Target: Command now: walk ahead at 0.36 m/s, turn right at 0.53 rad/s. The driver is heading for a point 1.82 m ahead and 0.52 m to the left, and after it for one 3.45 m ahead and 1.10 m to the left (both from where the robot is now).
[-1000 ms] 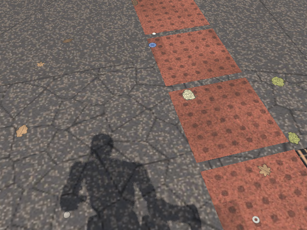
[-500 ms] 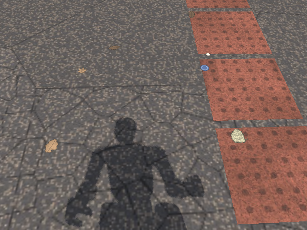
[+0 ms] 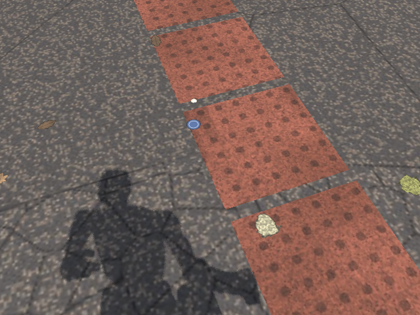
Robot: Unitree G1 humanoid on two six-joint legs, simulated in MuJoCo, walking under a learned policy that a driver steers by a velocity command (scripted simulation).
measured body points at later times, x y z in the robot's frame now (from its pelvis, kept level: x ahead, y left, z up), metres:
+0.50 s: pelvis +0.18 +0.04 +0.01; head +0.22 +0.05 +0.46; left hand +0.34 +0.30 -0.11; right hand +0.31 -0.24 -0.09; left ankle +0.28 +0.13 -0.72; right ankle +0.12 -0.09 -0.66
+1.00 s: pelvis +0.21 +0.00 +0.02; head +0.24 +0.00 +0.47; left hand +0.24 +0.31 -0.08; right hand +0.43 -0.22 -0.09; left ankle +0.17 +0.15 -0.66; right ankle +0.23 -0.11 -0.72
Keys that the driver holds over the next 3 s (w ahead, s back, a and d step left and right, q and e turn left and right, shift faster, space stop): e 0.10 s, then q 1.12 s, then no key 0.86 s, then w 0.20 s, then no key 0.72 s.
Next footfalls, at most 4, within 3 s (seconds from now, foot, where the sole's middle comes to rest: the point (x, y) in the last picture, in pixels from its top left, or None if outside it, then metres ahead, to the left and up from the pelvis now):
0.32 left None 0.32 0.13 -0.76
0.70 right None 0.27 -0.10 -0.76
1.14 left None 0.24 0.20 -0.76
1.56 right None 0.31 -0.05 -0.76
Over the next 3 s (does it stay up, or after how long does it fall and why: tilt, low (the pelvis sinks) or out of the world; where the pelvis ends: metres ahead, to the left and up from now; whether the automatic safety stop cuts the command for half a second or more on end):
stays up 0.32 0.13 0.01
